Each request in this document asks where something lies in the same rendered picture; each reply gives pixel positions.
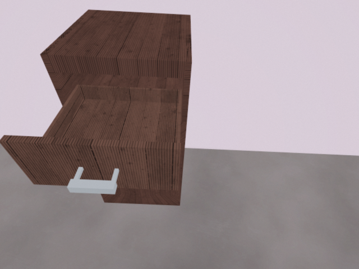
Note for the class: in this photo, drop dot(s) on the cabinet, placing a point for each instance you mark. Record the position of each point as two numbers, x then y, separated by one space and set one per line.
126 49

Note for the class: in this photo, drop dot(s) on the handle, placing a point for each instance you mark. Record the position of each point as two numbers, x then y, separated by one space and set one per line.
77 185

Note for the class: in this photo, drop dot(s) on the drawer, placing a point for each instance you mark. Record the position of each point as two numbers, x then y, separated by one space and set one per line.
101 128

